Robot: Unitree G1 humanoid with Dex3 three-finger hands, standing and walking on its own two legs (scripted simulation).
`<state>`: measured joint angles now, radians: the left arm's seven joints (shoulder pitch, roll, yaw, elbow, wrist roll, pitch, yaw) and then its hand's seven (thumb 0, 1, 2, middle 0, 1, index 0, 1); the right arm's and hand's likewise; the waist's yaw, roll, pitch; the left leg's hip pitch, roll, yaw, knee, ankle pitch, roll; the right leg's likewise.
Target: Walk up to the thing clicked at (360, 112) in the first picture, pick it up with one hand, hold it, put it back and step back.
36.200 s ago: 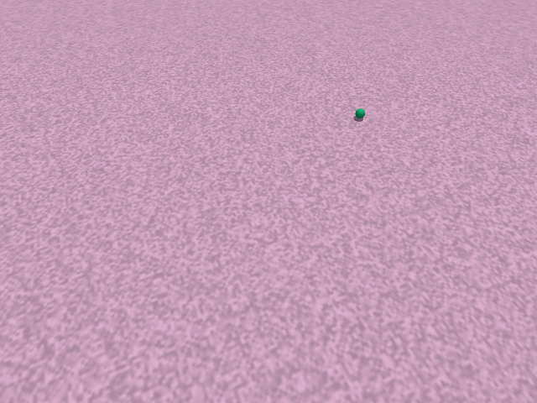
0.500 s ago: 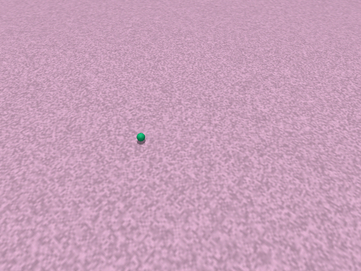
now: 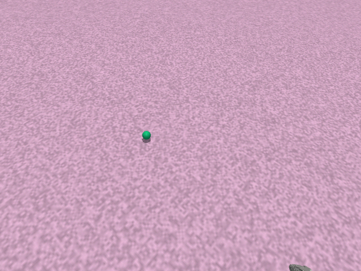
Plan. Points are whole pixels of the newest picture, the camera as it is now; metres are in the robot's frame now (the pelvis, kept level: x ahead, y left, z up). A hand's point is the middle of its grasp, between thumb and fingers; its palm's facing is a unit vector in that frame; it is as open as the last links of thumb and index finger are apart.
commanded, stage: step back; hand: left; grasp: from above
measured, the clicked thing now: (146, 135) +1.05 +0.23 -0.74
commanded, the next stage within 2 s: stand in 0.14 s
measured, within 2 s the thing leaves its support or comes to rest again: neither
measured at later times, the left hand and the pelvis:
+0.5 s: hand out of the picture +0.09 +0.25 -0.14, palm faces -0.04 -0.94 -0.34, open 7.4 cm; pelvis +0.00 +0.00 +0.01, yaw -1 degrees
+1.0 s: hand out of the picture +0.06 +0.24 -0.14, palm faces -0.04 -0.94 -0.35, open 7.4 cm; pelvis -0.01 -0.01 +0.01, yaw +0 degrees
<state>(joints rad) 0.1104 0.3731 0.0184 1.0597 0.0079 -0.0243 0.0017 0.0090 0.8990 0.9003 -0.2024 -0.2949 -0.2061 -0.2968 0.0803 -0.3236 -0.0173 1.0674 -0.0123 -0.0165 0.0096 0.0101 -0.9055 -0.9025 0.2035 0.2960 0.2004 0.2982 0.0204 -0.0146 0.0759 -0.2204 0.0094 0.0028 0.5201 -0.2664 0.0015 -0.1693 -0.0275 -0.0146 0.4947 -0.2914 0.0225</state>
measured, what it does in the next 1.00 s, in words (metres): stands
